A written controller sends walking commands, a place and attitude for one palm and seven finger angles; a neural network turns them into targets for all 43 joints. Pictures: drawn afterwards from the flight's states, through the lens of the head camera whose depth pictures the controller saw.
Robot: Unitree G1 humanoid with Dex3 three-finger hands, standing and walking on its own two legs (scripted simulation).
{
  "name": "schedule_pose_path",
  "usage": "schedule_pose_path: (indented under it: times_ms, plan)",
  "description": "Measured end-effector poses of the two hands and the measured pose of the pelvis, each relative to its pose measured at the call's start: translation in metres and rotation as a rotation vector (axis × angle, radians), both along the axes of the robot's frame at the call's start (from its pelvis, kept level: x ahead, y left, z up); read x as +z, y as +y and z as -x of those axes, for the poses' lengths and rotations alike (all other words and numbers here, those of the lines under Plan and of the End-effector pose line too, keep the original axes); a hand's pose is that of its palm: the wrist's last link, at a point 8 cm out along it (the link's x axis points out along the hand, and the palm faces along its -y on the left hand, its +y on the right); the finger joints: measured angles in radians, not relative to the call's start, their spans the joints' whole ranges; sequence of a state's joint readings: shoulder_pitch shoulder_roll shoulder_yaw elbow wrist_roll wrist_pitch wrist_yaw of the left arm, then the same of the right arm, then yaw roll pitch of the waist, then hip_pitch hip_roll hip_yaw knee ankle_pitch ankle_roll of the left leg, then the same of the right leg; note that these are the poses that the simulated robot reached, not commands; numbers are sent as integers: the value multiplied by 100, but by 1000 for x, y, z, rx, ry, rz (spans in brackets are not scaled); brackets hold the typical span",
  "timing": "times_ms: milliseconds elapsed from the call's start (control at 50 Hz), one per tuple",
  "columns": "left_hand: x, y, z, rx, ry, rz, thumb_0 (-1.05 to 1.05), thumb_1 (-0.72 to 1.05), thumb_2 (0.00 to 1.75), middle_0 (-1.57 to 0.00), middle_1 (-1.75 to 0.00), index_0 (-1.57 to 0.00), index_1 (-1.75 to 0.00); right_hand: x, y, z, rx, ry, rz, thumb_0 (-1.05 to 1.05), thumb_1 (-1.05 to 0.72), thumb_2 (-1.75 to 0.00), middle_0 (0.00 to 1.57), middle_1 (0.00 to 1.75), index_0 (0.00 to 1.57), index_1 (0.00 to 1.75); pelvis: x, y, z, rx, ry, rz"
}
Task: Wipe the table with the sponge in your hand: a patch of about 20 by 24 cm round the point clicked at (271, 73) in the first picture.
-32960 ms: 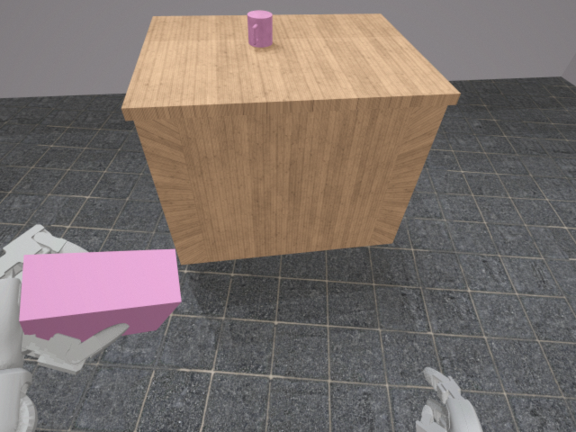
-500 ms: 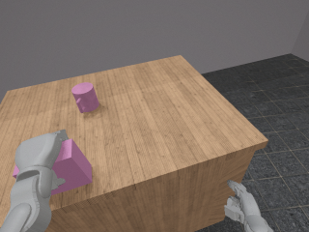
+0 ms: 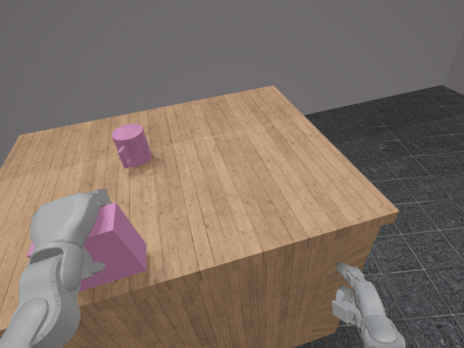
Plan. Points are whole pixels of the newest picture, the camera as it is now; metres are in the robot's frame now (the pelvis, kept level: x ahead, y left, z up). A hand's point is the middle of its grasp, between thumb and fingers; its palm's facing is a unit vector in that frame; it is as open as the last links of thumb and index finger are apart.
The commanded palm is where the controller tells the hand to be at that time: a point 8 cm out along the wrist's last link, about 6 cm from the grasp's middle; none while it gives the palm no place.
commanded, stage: lift the sponge slowly off the table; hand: left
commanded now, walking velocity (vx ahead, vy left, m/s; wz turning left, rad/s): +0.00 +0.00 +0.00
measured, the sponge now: (101, 255) +0.22 +0.28 +0.07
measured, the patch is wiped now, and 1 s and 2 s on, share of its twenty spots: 1.00 1.00 1.00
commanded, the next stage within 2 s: bring the sponge back beside the body in 1.30 s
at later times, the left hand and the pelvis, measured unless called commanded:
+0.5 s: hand (83, 217) +0.23 +0.29 +0.16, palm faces +0.15 -0.07 -0.99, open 9.8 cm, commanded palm +0.19 +0.29 +0.23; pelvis -0.02 -0.01 +0.00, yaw +0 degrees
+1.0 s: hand (77, 192) +0.24 +0.29 +0.20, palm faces +0.25 -0.09 -0.96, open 9.8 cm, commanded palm +0.19 +0.29 +0.27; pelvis -0.01 +0.00 +0.00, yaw -1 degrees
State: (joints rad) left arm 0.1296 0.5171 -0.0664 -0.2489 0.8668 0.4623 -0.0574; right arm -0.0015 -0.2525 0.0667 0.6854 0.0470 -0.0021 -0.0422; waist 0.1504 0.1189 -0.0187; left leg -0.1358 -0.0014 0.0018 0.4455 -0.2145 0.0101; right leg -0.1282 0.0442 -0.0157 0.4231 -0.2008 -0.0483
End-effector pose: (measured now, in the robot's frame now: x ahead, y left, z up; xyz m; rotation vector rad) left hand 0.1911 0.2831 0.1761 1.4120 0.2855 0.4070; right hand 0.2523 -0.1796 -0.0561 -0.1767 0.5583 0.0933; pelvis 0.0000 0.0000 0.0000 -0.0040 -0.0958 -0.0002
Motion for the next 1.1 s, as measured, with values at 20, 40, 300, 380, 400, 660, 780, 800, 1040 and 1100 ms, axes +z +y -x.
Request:
schedule_pose_path:
  times_ms: [20,40,300,380,400,660,780,800,1040,1100]
  plan:
    - [1,1,1,4,-3,-3,0,-50,108,-75,-139,-77,-136,0,-1,0,-1,-1,2,1,-91,-90,20,30,20,30,0,-1,1,1,-1,0]
    - [3,1,2,9,-5,-5,0,-50,108,-75,-139,-77,-136,0,-3,1,-2,-1,4,1,-91,-90,20,30,20,30,0,-1,1,3,-3,0]
    - [19,2,-4,13,-8,-29,0,-50,108,-76,-138,-78,-135,-3,-18,12,-38,-11,15,1,-91,-90,20,30,20,30,-1,-8,12,7,-12,-4]
    - [25,-4,-7,-16,-22,-37,0,-50,108,-76,-138,-78,-135,-5,-21,17,-48,-9,9,1,-91,-90,20,30,20,30,-1,-9,14,2,-10,-6]
    - [27,-5,-7,-19,-27,-39,0,-50,108,-76,-138,-78,-135,-6,-21,18,-51,-9,7,1,-91,-90,20,30,20,30,-1,-9,14,0,-10,-7]
    - [41,5,-10,11,-53,-35,0,-50,108,-76,-138,-78,-135,-11,-25,26,-71,1,13,1,-91,-90,20,30,20,30,-3,-8,19,1,-9,-7]
    - [48,-1,-18,-22,-72,-34,0,-50,108,-76,-138,-78,-135,-9,-20,23,-69,-10,10,2,-91,-90,20,30,20,30,-2,-5,19,3,-8,-8]
    - [50,-3,-19,-29,-80,-33,0,-50,108,-76,-138,-78,-135,-9,-18,22,-68,-13,7,2,-91,-90,20,30,20,30,-2,-4,19,3,-7,-9]
    - [72,5,-16,-6,-159,-16,0,-50,108,-76,-138,-78,-135,-1,-7,12,-45,-20,-12,1,-91,-90,20,30,20,30,-2,-1,14,-9,6,-7]
    - [74,13,-12,25,-157,-11,0,-50,108,-76,-138,-78,-135,0,-7,10,-42,-21,-4,1,-91,-90,20,30,20,30,-2,0,15,-4,5,-5]
